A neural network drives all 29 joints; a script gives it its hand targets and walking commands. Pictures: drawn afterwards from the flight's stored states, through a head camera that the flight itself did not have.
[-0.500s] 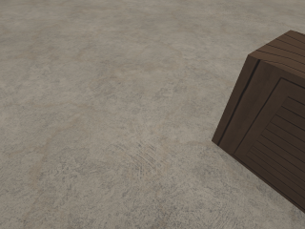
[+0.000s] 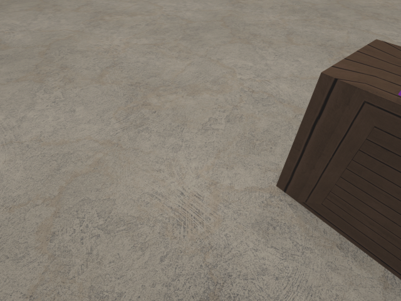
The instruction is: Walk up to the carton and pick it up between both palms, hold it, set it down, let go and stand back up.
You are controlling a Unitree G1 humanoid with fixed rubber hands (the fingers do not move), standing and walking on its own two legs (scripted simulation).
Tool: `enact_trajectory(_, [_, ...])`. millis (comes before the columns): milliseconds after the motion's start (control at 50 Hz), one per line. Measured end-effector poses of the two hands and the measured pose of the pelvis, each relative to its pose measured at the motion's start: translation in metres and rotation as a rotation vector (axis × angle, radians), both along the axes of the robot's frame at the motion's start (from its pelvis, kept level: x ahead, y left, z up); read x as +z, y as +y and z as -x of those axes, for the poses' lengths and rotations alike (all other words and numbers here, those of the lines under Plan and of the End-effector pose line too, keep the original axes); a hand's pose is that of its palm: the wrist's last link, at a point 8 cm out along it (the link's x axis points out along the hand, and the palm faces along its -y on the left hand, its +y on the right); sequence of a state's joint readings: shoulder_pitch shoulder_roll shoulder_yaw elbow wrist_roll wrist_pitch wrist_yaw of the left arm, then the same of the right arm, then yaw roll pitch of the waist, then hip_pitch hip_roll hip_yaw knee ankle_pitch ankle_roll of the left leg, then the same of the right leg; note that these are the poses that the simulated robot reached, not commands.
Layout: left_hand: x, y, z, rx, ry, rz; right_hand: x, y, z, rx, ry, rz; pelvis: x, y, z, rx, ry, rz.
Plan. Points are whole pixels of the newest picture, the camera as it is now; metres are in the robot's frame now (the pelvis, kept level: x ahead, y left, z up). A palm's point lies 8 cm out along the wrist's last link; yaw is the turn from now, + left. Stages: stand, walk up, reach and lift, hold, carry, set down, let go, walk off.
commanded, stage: stand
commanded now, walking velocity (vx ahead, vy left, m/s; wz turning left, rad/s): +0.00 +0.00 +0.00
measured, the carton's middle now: out of the picture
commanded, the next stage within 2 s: walk up in 1.66 s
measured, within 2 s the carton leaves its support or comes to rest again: neither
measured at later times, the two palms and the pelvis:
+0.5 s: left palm out of the picture +0.02 +0.24 -0.13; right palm out of the picture +0.02 -0.23 -0.14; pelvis +0.01 +0.00 +0.00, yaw -1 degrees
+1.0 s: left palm out of the picture +0.02 +0.23 -0.14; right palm out of the picture +0.02 -0.23 -0.14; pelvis +0.01 -0.01 +0.00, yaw -1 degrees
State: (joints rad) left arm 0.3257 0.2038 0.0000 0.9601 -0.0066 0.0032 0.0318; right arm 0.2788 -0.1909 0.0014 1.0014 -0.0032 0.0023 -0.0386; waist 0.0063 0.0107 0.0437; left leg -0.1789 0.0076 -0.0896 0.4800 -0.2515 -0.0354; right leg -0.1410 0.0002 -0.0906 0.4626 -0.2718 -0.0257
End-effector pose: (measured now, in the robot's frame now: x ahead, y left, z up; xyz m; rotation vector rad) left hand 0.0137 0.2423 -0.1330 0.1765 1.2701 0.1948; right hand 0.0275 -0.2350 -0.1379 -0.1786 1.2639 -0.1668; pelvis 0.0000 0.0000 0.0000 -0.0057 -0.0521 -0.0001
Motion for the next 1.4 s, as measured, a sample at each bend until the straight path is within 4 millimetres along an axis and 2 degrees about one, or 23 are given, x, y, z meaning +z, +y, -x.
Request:
enact_trajectory(260, [-0.002,-0.004,0.002,-0.003,0.026,0.01,-0.001,0.001,0.009,-0.016,0.04,-0.001,0.001,-0.001,-0.004,-0.008,0.003,0.0])
enact_trajectory(600, [-0.002,-0.007,-0.003,0.0,0.033,0.01,-0.003,0.004,0.003,-0.018,0.039,-0.013,0.001,-0.002,-0.009,-0.011,0.003,-0.004])
enact_trajectory(1260, [-0.004,-0.018,-0.006,-0.005,0.042,0.018,-0.006,0.004,0.006,-0.041,0.064,-0.018,0.001,-0.006,-0.016,-0.022,-0.008,-0.002])
enact_trajectory(1400, [-0.005,-0.019,-0.002,-0.005,0.051,0.021,-0.007,0.005,0.01,-0.048,0.066,-0.021,0.001,-0.006,-0.015,-0.024,-0.013,-0.002])
